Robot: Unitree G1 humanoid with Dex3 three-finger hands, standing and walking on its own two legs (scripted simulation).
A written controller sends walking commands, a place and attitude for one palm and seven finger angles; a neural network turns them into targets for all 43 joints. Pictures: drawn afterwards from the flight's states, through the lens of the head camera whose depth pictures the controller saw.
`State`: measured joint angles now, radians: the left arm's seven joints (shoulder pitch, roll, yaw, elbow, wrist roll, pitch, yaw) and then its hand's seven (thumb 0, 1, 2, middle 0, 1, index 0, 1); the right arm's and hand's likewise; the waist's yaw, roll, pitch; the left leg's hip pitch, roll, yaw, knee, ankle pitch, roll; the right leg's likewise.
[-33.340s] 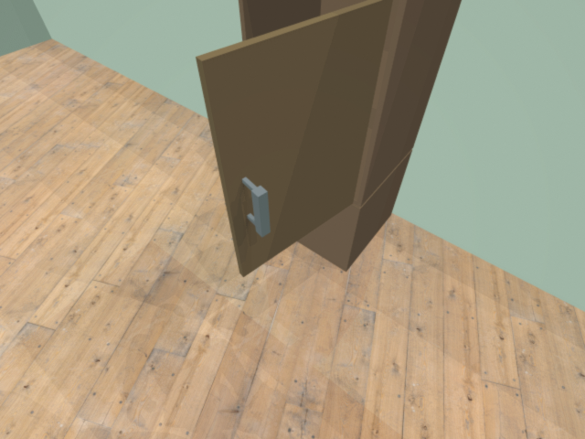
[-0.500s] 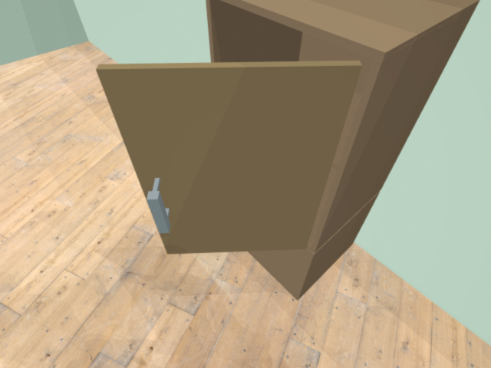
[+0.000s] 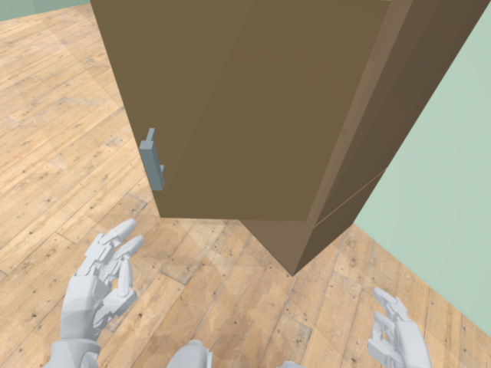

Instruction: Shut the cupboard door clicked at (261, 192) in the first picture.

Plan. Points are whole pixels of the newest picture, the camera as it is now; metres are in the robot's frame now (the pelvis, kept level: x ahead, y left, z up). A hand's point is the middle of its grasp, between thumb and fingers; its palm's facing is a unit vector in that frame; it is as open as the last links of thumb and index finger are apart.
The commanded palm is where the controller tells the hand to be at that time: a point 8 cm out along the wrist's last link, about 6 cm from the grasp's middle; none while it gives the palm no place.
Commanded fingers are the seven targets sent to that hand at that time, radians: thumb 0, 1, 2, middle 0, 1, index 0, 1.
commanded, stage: raise the hand and make a fist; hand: left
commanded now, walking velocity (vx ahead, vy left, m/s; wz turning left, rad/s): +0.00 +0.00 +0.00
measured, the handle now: (154, 159) +0.51 +0.23 +0.01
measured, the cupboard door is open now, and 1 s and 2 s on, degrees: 50 50 50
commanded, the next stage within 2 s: bring the fist close to the handle in 1.62 s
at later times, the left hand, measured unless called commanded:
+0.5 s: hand (124, 306) +0.21 +0.20 +0.00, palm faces +0.07 -1.00 -0.02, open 4.3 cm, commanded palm +0.17 +0.25 +0.01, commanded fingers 0.00 0.90 0.90 -0.93 -1.10 -0.93 -1.10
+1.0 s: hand (110, 311) +0.20 +0.21 +0.01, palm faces +0.06 -1.00 -0.02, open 3.1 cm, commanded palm +0.18 +0.26 +0.01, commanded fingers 0.00 0.90 0.90 -1.30 -1.50 -1.30 -1.50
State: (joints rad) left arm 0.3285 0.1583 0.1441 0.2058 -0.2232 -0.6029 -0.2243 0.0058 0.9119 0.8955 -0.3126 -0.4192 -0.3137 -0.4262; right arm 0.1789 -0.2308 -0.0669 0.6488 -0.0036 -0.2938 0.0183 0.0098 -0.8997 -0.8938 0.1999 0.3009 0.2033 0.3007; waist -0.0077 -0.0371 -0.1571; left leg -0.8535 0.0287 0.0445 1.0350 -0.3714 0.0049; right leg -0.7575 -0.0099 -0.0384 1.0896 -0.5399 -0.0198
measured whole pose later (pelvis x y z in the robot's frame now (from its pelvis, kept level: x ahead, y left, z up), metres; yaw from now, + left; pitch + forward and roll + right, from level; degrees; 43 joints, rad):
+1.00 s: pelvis -0.01 +0.02 -0.04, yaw +1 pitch +17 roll -5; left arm 0.42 0.23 0.11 -0.06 -0.24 -0.42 -0.18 0.02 0.90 0.90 -1.21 -1.40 -1.22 -1.41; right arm 0.19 -0.20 0.03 0.48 0.00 -0.17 -0.04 0.01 -0.90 -0.89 0.20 0.30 0.21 0.30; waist 0.02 0.03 -0.17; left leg -1.10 0.04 -0.03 1.28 -0.47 0.04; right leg -0.93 0.01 -0.10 1.23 -0.59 0.00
